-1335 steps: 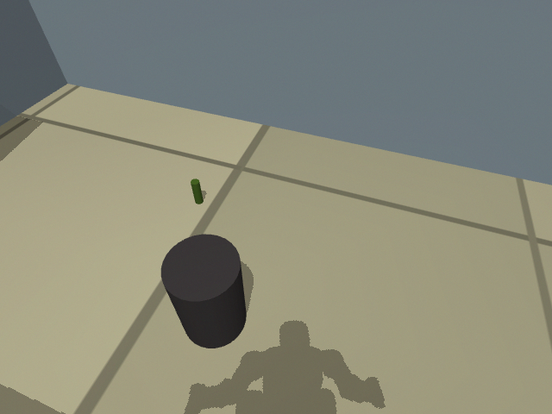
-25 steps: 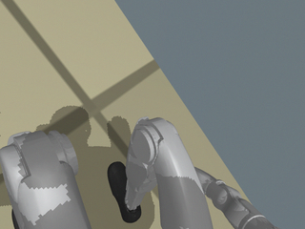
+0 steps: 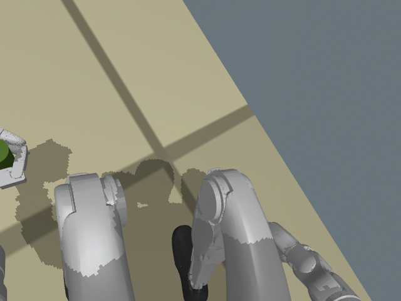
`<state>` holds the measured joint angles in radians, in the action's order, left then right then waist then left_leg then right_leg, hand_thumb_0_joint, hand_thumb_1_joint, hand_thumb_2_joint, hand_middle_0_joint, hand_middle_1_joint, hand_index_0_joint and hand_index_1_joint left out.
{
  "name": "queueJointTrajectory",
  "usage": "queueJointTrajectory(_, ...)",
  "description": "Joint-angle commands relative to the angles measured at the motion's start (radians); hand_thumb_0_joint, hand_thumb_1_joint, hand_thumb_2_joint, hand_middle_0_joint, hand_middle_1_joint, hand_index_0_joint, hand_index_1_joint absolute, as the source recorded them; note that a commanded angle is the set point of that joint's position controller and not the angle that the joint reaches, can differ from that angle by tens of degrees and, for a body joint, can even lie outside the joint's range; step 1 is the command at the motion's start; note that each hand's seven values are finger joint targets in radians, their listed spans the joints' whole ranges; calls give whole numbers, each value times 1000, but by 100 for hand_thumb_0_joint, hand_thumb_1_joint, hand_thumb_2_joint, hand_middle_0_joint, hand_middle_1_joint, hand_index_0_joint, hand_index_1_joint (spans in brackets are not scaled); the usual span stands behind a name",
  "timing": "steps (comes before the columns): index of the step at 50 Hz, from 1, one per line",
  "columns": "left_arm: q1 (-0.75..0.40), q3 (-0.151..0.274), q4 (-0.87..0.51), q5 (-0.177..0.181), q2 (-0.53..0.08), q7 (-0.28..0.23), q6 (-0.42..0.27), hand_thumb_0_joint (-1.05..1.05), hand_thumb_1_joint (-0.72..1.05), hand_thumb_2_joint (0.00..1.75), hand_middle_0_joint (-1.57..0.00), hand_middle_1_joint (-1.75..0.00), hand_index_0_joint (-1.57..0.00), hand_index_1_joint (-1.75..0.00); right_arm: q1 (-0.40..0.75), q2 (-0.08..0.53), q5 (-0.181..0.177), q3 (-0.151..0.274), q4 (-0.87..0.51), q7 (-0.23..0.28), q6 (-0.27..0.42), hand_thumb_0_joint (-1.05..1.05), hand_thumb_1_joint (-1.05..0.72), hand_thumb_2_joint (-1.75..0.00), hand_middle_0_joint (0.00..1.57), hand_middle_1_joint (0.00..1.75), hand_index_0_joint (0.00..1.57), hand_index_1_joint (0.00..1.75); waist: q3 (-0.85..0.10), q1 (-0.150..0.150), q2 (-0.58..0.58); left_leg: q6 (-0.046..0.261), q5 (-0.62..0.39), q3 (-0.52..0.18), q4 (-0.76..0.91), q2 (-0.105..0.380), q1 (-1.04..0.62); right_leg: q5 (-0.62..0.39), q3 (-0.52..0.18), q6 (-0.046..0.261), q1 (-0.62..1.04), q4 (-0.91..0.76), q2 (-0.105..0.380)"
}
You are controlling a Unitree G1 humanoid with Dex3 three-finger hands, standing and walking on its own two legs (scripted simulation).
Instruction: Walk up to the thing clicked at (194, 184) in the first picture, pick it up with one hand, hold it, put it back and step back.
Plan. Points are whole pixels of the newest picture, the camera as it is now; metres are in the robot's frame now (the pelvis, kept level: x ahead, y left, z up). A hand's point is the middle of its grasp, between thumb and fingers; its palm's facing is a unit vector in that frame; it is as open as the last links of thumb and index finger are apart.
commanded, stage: settle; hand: left
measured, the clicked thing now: (0, 162) +0.35 +0.31 -0.13
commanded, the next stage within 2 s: lift in 1.40 s
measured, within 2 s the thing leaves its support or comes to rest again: neither
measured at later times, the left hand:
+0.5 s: hand (6, 139) +0.36 +0.29 -0.01, palm faces +0.27 -0.96 -0.05, open 5.3 cm
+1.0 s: hand (0, 129) +0.35 +0.28 +0.04, palm faces +0.27 -0.96 -0.03, open 5.3 cm
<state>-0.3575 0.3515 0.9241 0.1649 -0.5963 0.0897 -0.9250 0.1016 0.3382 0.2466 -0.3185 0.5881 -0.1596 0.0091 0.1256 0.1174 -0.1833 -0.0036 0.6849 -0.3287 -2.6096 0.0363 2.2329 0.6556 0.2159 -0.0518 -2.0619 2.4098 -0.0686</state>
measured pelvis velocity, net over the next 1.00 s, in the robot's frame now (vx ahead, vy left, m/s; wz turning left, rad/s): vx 0.02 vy -0.02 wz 0.15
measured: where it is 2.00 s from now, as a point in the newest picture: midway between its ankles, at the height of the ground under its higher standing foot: (144, 293)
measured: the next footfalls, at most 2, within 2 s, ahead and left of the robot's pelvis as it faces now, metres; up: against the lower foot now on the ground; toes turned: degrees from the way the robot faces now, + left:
none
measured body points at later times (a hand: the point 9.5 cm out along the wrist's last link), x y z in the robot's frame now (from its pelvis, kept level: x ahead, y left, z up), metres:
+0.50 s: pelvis +0.02 -0.02 +0.04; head +0.21 +0.08 +0.43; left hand +0.33 +0.34 -0.01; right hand +0.24 -0.24 -0.07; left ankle +0.09 +0.13 -0.26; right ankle +0.13 -0.12 -0.26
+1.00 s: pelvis +0.02 -0.02 +0.07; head +0.20 +0.06 +0.47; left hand +0.33 +0.33 +0.05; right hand +0.25 -0.24 -0.05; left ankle +0.09 +0.13 -0.26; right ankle +0.13 -0.12 -0.26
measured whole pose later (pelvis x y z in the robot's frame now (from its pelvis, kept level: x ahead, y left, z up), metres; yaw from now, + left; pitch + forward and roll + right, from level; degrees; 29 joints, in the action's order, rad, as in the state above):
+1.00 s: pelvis +0.02 -0.02 +0.07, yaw +9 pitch +30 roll -5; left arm -0.34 0.36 0.64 0.22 -0.35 0.28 -0.61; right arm -0.01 0.29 0.05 -0.02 0.67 -0.06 0.01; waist -0.12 0.04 -0.03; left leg -0.02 0.68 -0.13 -2.31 0.05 2.17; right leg 0.71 0.07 -0.01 -2.09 2.27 -0.01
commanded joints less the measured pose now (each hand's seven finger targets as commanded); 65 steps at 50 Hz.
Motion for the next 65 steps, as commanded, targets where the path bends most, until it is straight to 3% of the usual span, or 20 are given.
queueJointTrajectory(1,-182,-7,-309,16,-88,28,-15,0,61,129,-135,-136,-134,-139,-32,299,-34,177,-45,26,-2,0,-88,-89,20,30,20,30,-553,25,503,-11,66,114,424,18,-403,-82,56,83,121,-202,-31)
queueJointTrajectory(2,-132,15,-288,16,-90,26,9,0,61,129,-134,-136,-132,-138,-40,283,-44,176,-45,28,-6,0,-87,-89,20,30,20,30,-574,5,489,-10,61,119,436,18,-407,-76,48,84,134,-206,-29)
queueJointTrajectory(6,-210,-2,-414,34,-60,25,50,0,60,128,-133,-135,-132,-137,-50,255,-78,207,-45,39,-13,0,-88,-89,20,30,20,30,-622,1,494,-5,49,142,451,12,-408,-82,24,90,119,-222,-22)
queueJointTrajectory(9,-149,25,-402,34,-52,23,79,0,58,129,-134,-136,-132,-138,-72,238,-96,230,-36,47,-19,0,-88,-89,20,30,20,30,-650,-18,469,-1,15,157,455,9,-419,-97,5,91,133,-234,-16)
queueJointTrajectory(10,-191,21,-459,30,-66,26,80,0,55,128,-134,-136,-132,-139,-79,227,-99,239,-30,50,-18,0,-88,-89,20,30,20,30,-675,-18,462,2,9,168,451,9,-416,-93,-6,93,139,-242,-18)
queueJointTrajectory(16,-131,3,-428,57,-4,96,124,0,56,126,-131,-135,-130,-137,-113,204,-125,275,-14,62,-23,0,-87,-89,20,30,20,30,-745,-30,380,16,-65,200,440,2,-398,-137,-42,86,205,-276,-8)
queueJointTrajectory(19,-157,47,-482,71,-34,108,139,0,54,126,-131,-135,-130,-136,-134,191,-140,292,-14,67,-24,0,-87,-89,20,30,20,30,-796,-55,357,17,-75,214,453,0,-402,-128,-54,85,237,-297,-5)
queueJointTrajectory(22,-122,38,-438,95,21,135,164,0,58,128,-133,-136,-132,-138,-135,186,-156,303,-10,73,-17,0,-87,-89,20,30,20,30,-795,-59,326,18,-100,226,458,-1,-402,-143,-66,84,244,-302,1)
queueJointTrajectory(25,-141,70,-484,95,-13,149,177,0,58,128,-133,-136,-132,-138,-144,179,-165,319,-15,81,-14,0,-87,-89,20,30,20,30,-839,-79,312,22,-124,237,458,0,-408,-160,-80,81,277,-319,6)
queueJointTrajectory(26,-109,52,-459,89,9,153,186,0,57,128,-135,-137,-133,-139,-138,172,-167,321,-20,83,-14,0,-88,-89,20,30,20,30,-826,-82,314,23,-120,246,466,0,-399,-152,-90,80,286,-328,10)
queueJointTrajectory(29,-145,71,-536,91,-7,160,194,0,55,130,-135,-138,-134,-140,-151,165,-174,338,-11,89,-10,0,-88,-89,20,30,20,30,-849,-90,315,24,-112,257,482,0,-417,-136,-107,81,293,-352,13)
queueJointTrajectory(30,-114,62,-508,96,19,166,202,0,53,129,-136,-139,-135,-140,-143,163,-180,338,-21,92,-7,0,-88,-89,20,30,20,30,-842,-83,303,25,-99,253,495,-2,-418,-118,-98,83,283,-353,12)
queueJointTrajectory(34,-162,93,-562,100,-2,172,212,0,54,130,-136,-139,-135,-141,-162,159,-187,352,-10,101,1,0,-88,-89,20,30,20,30,-872,-89,313,25,-109,258,511,-2,-441,-126,-104,84,291,-362,17)
queueJointTrajectory(36,-129,61,-503,94,49,175,227,0,56,131,-137,-140,-136,-142,-164,157,-189,352,-5,102,3,0,-88,-89,20,30,20,30,-837,-79,312,22,-113,254,526,-1,-459,-126,-98,88,266,-362,17)
queueJointTrajectory(45,-160,58,-478,85,58,195,235,0,53,135,-142,-145,-141,-147,-169,147,-194,372,1,110,28,0,-88,-90,20,30,20,30,-819,-84,287,26,-75,270,563,-5,-474,-77,-117,88,270,-414,24)
queueJointTrajectory(46,-218,64,-517,87,46,193,229,0,53,134,-142,-143,-140,-145,-166,149,-193,378,0,111,31,0,-88,-89,20,30,20,30,-831,-78,288,27,-66,271,562,-5,-471,-67,-119,88,269,-418,25)
queueJointTrajectory(51,-166,72,-464,74,54,192,240,0,56,138,-143,-146,-142,-148,-185,145,-194,383,10,115,36,0,-88,-90,20,30,20,30,-840,-96,287,23,-92,275,583,-6,-516,-84,-121,92,273,-424,27)
queueJointTrajectory(54,-248,51,-535,74,64,198,232,0,56,139,-144,-147,-143,-149,-182,140,-195,387,3,119,40,0,-87,-89,20,30,20,30,-858,-90,308,24,-90,281,596,-9,-528,-84,-128,94,276,-437,29)
queueJointTrajectory(58,-210,78,-473,65,52,192,247,0,57,138,-142,-145,-140,-147,-194,141,-196,390,11,122,42,0,-87,-89,20,30,20,30,-843,-96,292,24,-100,280,608,-9,-538,-88,-126,94,270,-439,31)
queueJointTrajectory(65,-221,66,-457,52,61,193,244,0,60,139,-140,-144,-139,-146,-210,141,-196,390,14,121,40,0,-87,-89,20,30,20,30,-841,-90,312,20,-82,273,642,-11,-567,-71,-120,97,265,-443,34)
